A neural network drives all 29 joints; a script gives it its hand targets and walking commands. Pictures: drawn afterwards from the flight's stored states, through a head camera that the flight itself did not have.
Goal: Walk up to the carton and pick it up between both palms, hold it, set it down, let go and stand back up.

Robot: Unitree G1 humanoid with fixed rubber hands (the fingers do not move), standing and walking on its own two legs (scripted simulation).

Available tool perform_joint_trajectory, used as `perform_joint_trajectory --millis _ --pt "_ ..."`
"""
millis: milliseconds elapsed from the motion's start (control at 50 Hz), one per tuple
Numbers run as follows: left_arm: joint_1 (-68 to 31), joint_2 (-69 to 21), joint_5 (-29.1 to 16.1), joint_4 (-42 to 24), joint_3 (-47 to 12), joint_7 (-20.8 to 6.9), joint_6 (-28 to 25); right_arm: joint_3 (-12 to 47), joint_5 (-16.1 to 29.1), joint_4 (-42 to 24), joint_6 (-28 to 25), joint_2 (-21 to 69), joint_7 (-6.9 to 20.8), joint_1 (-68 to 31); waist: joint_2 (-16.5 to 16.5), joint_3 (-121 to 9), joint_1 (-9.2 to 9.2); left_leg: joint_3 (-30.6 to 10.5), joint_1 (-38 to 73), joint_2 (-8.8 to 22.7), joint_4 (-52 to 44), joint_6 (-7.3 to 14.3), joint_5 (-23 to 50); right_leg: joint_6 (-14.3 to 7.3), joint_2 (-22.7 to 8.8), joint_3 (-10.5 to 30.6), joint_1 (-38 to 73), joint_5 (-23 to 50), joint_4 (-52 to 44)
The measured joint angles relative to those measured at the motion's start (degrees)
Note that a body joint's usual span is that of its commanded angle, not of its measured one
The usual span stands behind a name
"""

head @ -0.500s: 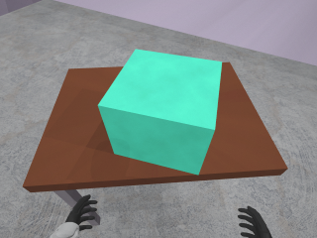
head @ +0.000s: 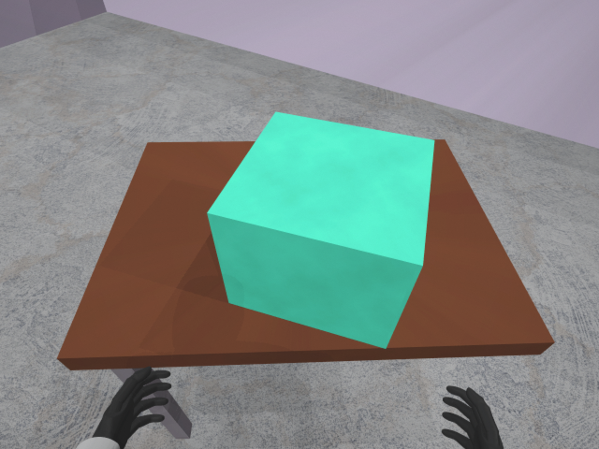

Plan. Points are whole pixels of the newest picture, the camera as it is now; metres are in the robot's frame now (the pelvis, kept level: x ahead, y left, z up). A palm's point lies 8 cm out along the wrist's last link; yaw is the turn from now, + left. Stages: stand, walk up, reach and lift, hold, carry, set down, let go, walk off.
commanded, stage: reach and lift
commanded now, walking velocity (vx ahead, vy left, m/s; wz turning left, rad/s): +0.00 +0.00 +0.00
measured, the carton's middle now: (328, 224) +0.47 -0.01 +0.01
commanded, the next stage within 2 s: none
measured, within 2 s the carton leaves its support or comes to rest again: neither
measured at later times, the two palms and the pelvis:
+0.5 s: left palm (88, 419) +0.15 +0.29 -0.01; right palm (464, 419) +0.18 -0.17 -0.02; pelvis +0.01 +0.02 +0.00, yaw +2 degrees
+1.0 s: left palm (92, 353) +0.22 +0.29 +0.03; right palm (470, 364) +0.22 -0.18 +0.03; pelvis +0.01 +0.02 +0.00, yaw +2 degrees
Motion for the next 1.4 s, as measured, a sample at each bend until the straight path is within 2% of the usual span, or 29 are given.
perform_joint_trajectory --millis 260,640,860,1080,1400 --pt "4.17 2.38 -3.74 -5.88 -1.96 -1.12 -5.14 -0.13 3.95 -5.08 -0.94 0.82 -2.21 2.24 0.27 -1.04 1.16 -1.04 0.96 -0.56 1.01 0.70 -1.47 0.71 -0.52 -0.79 2.48 -0.63 -1.27" --pt "4.92 6.38 -10.07 -13.59 -3.97 -1.72 -9.34 -0.07 6.26 -14.21 -0.15 2.84 -5.87 2.19 0.50 -0.95 0.94 -2.66 -2.12 -1.29 4.64 1.58 -3.07 1.26 -0.90 -1.43 0.99 -1.71 0.28" --pt "0.67 7.24 -12.43 -17.04 -5.09 0.25 -3.49 -1.12 7.16 -20.32 9.52 -0.38 -5.89 -2.23 0.86 -1.35 0.17 -2.48 -1.88 -1.69 3.28 1.96 -2.25 0.92 -0.84 -0.30 1.30 -0.80 -1.31" --pt "-7.93 6.83 -11.99 -16.94 -1.73 -0.58 4.73 -1.25 8.04 -27.80 20.37 -1.96 -7.05 -5.85 1.36 -1.42 0.09 -2.23 -1.39 -1.77 0.43 1.68 -0.65 1.01 -0.65 0.64 1.37 0.45 -3.43" --pt "-16.74 5.95 -10.31 -16.76 2.39 -2.16 14.31 -0.50 10.29 -32.58 27.26 -5.37 -8.04 -11.36 1.02 -2.78 -1.70 -2.61 -2.71 -1.63 -2.55 0.76 0.91 0.79 -0.41 0.54 -0.90 0.72 -4.11"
